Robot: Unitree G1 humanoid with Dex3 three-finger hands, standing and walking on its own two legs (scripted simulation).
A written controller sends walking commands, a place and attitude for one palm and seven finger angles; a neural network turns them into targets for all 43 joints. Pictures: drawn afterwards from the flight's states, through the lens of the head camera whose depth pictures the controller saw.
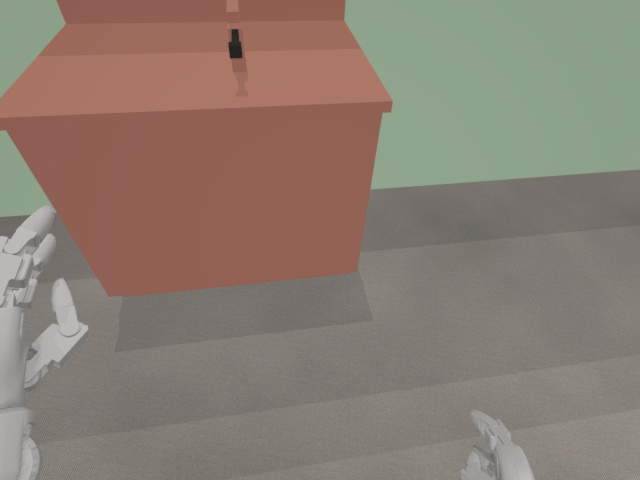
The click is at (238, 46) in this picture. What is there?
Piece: tap's lever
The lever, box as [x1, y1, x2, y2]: [228, 42, 241, 57]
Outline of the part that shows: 229,42 228,45 230,57 241,57 240,42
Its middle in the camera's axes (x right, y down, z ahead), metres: -0.20 -0.44 +0.89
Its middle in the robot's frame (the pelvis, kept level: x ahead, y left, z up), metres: +0.96 +0.26 +0.13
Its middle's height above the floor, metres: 0.90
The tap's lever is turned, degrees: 0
